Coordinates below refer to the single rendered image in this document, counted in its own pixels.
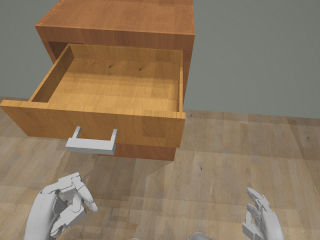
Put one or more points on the right robot hand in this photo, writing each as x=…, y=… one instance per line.
x=267, y=226

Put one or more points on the drawer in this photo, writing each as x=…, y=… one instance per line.
x=138, y=91

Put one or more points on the right robot shin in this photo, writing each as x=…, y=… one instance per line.
x=198, y=233

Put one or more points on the left robot hand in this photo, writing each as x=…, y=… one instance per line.
x=42, y=221

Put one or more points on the handle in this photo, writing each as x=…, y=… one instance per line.
x=92, y=146

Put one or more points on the cabinet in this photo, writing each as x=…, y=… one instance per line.
x=152, y=24

